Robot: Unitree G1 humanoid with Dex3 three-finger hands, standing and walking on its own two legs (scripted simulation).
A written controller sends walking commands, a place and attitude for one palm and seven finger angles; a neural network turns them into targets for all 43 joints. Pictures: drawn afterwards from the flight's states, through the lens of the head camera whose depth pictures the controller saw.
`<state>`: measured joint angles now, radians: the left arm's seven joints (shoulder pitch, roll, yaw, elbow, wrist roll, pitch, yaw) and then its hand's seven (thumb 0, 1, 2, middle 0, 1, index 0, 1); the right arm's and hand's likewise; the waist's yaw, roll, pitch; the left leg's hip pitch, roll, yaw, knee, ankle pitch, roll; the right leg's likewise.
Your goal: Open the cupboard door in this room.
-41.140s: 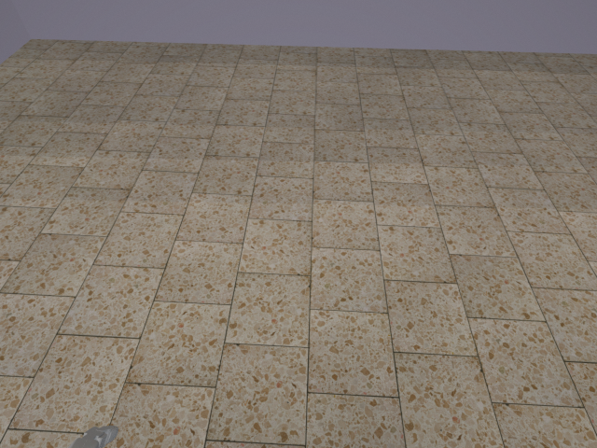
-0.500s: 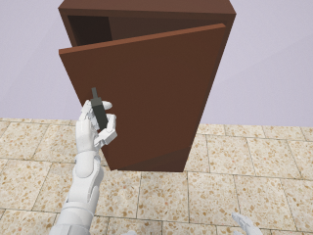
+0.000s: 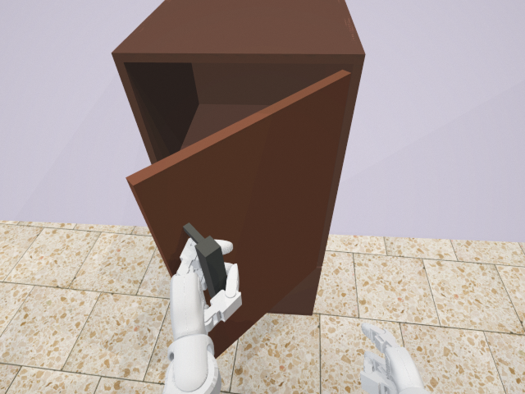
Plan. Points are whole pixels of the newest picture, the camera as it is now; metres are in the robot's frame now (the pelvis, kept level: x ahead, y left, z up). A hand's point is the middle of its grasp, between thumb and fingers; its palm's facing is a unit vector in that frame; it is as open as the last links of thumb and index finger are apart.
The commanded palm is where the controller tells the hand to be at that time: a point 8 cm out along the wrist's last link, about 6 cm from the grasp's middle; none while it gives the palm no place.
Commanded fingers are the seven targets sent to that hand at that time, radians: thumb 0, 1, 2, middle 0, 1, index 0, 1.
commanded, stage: open thumb and fingers to let go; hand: left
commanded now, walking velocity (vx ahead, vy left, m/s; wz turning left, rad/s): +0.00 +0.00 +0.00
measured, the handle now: (206, 264) +0.29 +0.09 +0.08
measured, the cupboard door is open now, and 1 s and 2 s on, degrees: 46 43 46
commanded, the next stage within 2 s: slide the hand sideways off the handle in 0.84 s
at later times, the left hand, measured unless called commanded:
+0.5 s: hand (227, 285) +0.26 +0.06 +0.07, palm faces +0.32 -0.95 -0.01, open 11.9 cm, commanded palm +0.22 +0.10 +0.07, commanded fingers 0.00 -0.50 0.30 -0.28 -1.05 -0.28 -1.05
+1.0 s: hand (222, 289) +0.26 +0.07 +0.07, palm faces +0.19 -0.98 -0.02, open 14.9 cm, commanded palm +0.22 +0.10 +0.07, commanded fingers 0.00 -0.50 0.30 -0.15 -0.30 -0.15 -0.30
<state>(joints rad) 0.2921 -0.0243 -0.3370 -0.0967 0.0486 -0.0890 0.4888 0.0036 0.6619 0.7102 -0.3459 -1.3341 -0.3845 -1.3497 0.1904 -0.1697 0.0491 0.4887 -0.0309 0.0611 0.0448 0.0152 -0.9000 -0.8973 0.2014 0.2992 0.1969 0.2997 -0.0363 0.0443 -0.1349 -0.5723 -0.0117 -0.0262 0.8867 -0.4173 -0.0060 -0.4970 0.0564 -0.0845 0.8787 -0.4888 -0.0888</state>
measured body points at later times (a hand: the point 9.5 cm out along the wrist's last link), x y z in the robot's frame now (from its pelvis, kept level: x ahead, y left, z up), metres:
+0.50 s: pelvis +0.00 -0.02 +0.00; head +0.01 -0.04 +0.45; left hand +0.24 +0.11 +0.07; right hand +0.17 -0.24 -0.10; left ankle +0.02 +0.12 -0.69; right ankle -0.02 -0.06 -0.69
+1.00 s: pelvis +0.00 +0.01 -0.01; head +0.01 +0.00 +0.44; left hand +0.24 +0.12 +0.07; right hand +0.19 -0.20 -0.09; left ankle +0.02 +0.13 -0.69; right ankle -0.02 -0.06 -0.69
